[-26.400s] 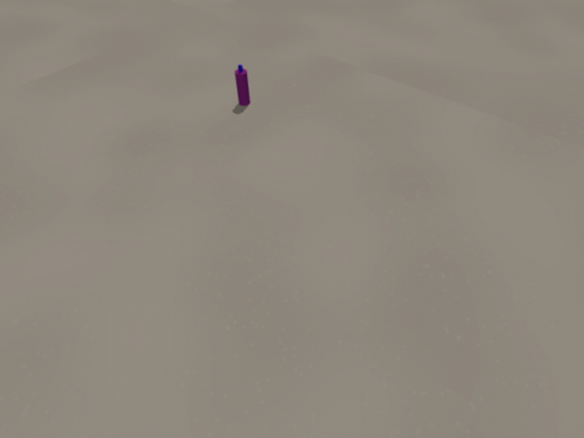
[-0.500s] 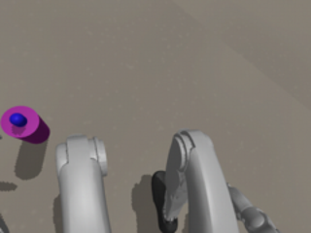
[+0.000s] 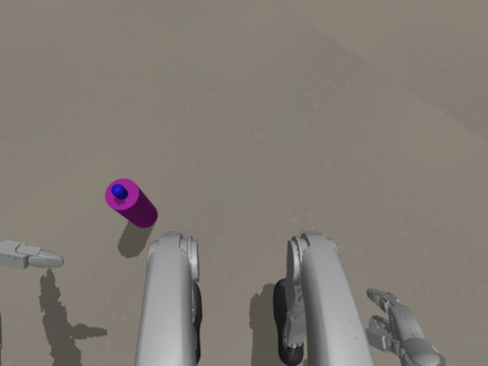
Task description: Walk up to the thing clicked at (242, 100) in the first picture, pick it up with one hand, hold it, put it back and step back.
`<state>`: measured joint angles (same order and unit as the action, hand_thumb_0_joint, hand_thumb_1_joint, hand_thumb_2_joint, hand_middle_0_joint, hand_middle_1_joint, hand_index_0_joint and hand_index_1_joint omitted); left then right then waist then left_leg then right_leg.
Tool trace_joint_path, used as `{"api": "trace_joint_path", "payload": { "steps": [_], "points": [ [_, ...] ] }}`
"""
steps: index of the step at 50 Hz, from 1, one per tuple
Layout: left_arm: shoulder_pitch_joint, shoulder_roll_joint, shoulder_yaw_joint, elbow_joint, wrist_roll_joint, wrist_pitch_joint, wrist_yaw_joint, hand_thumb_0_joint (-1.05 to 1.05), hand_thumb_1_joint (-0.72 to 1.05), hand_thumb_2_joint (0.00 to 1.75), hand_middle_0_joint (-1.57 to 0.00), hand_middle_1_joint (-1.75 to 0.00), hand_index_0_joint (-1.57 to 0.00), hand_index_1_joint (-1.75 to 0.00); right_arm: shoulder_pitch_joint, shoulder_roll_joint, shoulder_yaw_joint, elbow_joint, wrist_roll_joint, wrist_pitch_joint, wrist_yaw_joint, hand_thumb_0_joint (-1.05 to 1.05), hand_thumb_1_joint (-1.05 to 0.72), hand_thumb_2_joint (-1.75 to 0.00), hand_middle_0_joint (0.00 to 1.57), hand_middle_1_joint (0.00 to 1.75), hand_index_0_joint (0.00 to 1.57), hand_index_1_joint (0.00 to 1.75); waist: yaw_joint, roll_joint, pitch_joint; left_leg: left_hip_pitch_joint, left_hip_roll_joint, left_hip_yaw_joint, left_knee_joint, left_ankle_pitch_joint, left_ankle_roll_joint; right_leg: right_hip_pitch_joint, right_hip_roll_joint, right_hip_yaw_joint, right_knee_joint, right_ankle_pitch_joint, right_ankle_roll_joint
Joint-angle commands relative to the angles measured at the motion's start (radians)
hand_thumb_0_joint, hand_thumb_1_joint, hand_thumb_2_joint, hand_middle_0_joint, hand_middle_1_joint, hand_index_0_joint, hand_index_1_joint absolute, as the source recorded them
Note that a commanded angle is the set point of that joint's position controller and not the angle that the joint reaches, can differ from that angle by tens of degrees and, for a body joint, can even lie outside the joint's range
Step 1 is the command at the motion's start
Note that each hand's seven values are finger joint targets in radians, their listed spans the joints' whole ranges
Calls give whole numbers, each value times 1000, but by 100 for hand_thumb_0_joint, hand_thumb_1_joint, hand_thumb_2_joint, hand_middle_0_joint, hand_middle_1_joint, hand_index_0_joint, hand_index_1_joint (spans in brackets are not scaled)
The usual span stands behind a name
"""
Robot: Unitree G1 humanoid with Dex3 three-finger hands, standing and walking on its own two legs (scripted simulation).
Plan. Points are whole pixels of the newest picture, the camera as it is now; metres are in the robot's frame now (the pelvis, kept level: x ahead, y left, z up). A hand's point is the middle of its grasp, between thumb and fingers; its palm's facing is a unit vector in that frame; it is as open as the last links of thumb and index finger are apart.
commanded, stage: home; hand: left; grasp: from the side
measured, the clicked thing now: (132, 204) +0.41 +0.27 -0.32
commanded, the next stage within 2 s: none
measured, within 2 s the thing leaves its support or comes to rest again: neither
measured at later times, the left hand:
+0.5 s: hand out of the picture +0.26 +0.24 +0.14, palm faces +0.23 -0.90 -0.37, open 17.5 cm
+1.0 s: hand out of the picture +0.23 +0.20 +0.23, palm faces +0.20 -0.94 -0.29, open 17.5 cm
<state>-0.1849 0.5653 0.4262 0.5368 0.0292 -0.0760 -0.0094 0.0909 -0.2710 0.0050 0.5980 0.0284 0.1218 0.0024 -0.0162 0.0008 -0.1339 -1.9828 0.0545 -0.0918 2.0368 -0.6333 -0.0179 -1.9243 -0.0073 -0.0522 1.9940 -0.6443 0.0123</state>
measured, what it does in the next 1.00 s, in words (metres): rises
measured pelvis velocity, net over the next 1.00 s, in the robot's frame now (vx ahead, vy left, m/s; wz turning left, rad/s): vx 0.08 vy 0.00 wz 0.09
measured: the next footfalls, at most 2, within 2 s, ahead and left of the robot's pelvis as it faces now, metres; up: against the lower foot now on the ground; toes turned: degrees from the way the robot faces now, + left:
none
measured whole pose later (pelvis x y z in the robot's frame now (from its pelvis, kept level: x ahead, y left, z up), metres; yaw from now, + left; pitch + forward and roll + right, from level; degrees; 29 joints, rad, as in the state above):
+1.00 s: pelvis +0.08 +0.00 +0.27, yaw +5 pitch +8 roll -2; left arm 0.48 0.22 -0.01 -0.03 -0.02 0.26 0.14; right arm 0.27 -0.21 0.03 0.47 0.01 -0.10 -0.18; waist -0.02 0.03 -0.11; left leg -0.66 0.05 -0.03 0.98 -0.45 -0.03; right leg -0.61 -0.02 -0.06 0.95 -0.46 0.00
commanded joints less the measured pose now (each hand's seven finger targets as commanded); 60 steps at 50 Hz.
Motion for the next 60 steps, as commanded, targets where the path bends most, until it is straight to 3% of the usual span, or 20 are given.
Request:
{"api": "trace_joint_path", "payload": {
  "steps": [1,5,7,9,10,12,13,15,19,23,27,28,30,31,32,38,40,43,51,60],
  "points": [
    [-2,265,67,-293,-4,17,89,0,-53,7,-5,-6,-5,-6,73,-175,-82,-126,14,-44,-45,0,-89,-90,20,30,20,30,14,126,-621,619,-20,33,-418,42,42,466,26,22,-411,68,-39],
    [50,205,32,-358,-12,57,132,0,-51,8,-6,-6,-5,-6,73,-141,-74,-138,12,-66,-79,0,-89,-90,20,30,20,30,13,123,-581,722,-24,53,-513,112,41,607,23,36,-526,122,-36],
    [136,103,-29,-287,-13,82,143,0,-56,5,-5,-5,-5,-5,80,-130,-69,-136,9,-83,-92,0,-89,-90,20,30,20,30,4,112,-522,790,-21,55,-562,167,39,640,26,26,-569,174,-37],
    [130,81,-53,-326,-19,96,154,0,-51,8,-5,-6,-5,-6,90,-124,-65,-144,8,-98,-103,0,-89,-90,20,30,20,30,1,126,-491,845,-20,56,-618,190,36,696,24,23,-620,196,-38],
    [190,15,-98,-258,-18,111,155,0,-53,6,-5,-5,-5,-6,91,-119,-63,-143,7,-107,-107,0,-89,-90,20,30,20,30,-11,96,-458,872,-20,55,-645,213,35,721,26,16,-649,218,-38],
    [144,11,-119,-342,-24,124,165,0,-53,7,-5,-5,-5,-6,102,-118,-61,-149,7,-125,-114,0,-89,-90,20,30,20,30,-11,119,-434,931,-20,56,-707,194,31,769,21,19,-710,200,-39],
    [219,-41,-154,-273,-23,139,166,0,-54,6,-5,-5,-5,-5,97,-114,-56,-155,8,-132,-117,0,-89,-90,20,30,20,30,-18,101,-398,959,-18,48,-746,190,29,791,22,11,-736,195,-39],
    [209,-15,-147,-349,-24,153,179,0,-55,5,-5,-5,-5,-5,104,-112,-56,-161,8,-146,-125,0,-89,-90,20,30,20,30,-6,106,-391,1008,-21,52,-799,199,28,871,19,12,-795,207,-38],
    [324,-98,-220,-358,-29,197,191,0,-58,4,-5,-5,-5,-5,116,-90,-43,-177,11,-165,-140,0,-89,-90,20,30,20,30,-18,70,-314,1094,-27,65,-893,263,29,1027,18,16,-907,274,-31],
    [382,-117,-255,-487,-31,231,203,0,-55,5,-5,-5,-5,-5,138,-75,-38,-189,8,-177,-162,0,-89,-90,20,30,20,30,-19,85,-276,1203,-33,80,-981,315,28,1157,13,21,-1010,336,-24],
    [510,-198,-325,-546,-35,269,208,0,-56,5,-5,-5,-5,-5,138,-62,-32,-218,3,-190,-178,0,-89,-90,20,30,20,30,-16,100,-213,1294,-32,79,-1090,314,21,1231,25,-2,-1083,329,-27],
    [463,-143,-299,-666,-38,267,214,0,-56,5,-5,-5,-5,-5,139,-66,-34,-223,7,-192,-183,0,-90,-90,20,30,20,30,-6,117,-220,1324,-32,79,-1109,323,21,1257,24,-4,-1098,336,-27],
    [560,-219,-373,-656,-41,285,208,0,-56,5,-5,-5,-5,-5,137,-54,-25,-236,4,-201,-189,0,-90,-90,20,30,20,30,-20,84,-160,1343,-32,79,-1135,342,21,1279,29,-13,-1127,351,-24],
    [555,-191,-349,-719,-44,287,212,0,-57,5,-5,-5,-5,-5,119,-60,-26,-270,6,-212,-194,0,-90,-90,20,30,20,30,-13,72,-166,1354,-34,83,-1139,357,24,1300,27,-11,-1141,373,-21],
    [599,-245,-393,-666,-42,294,207,0,-55,5,-5,-5,-5,-5,139,-48,-25,-242,1,-212,-196,0,-90,-90,20,30,20,30,-28,34,-124,1347,-34,82,-1144,337,27,1291,30,-13,-1158,358,-17],
    [652,-229,-378,-789,-42,295,190,0,-59,3,-4,-5,-4,-5,116,-55,-29,-295,-4,-239,-198,0,-90,-90,20,30,20,30,-6,24,-77,1388,-35,90,-1196,354,26,1342,28,-15,-1204,363,-14],
    [690,-269,-401,-712,-38,297,181,0,-58,4,-5,-5,-5,-5,138,-49,-30,-266,-9,-243,-195,0,-90,-90,20,30,20,30,-19,5,-48,1392,-33,88,-1201,357,25,1335,33,-18,-1209,359,-15],
    [640,-238,-370,-745,-34,282,173,0,-55,5,-5,-5,-5,-5,132,-51,-32,-270,-13,-253,-190,0,-90,-90,20,30,20,30,-13,26,-47,1390,-36,86,-1212,333,24,1338,29,-14,-1213,334,-17],
    [607,-260,-397,-762,-36,278,164,0,-54,6,-5,-6,-5,-6,116,-57,-30,-277,-15,-284,-188,0,-90,-90,20,30,20,30,-23,36,-57,1426,-43,92,-1217,319,24,1352,23,-5,-1237,332,-13],
    [624,-255,-386,-748,-33,275,161,0,-54,6,-5,-6,-5,-6,117,-55,-29,-266,-17,-291,-189,0,-90,-90,20,30,20,30,-12,53,-50,1424,-42,90,-1231,309,21,1353,26,-8,-1237,318,-17]
  ]
}}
